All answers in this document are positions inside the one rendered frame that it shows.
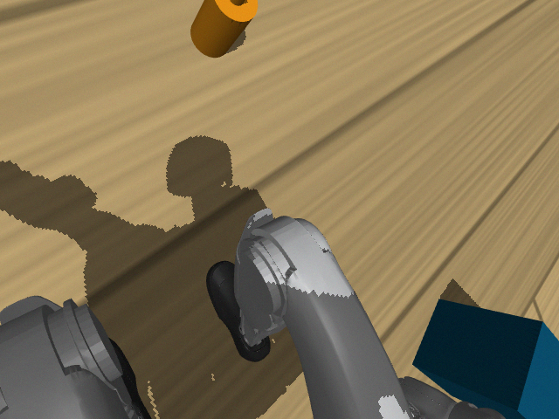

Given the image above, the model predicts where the right robot hand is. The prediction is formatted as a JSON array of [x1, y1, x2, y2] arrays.
[[398, 376, 457, 419]]

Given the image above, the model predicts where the right robot foot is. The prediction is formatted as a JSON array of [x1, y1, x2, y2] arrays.
[[206, 261, 271, 362]]

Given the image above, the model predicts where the right robot arm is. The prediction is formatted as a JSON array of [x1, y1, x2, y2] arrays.
[[448, 402, 506, 419]]

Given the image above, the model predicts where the left robot foot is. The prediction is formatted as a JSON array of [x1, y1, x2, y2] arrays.
[[109, 338, 152, 419]]

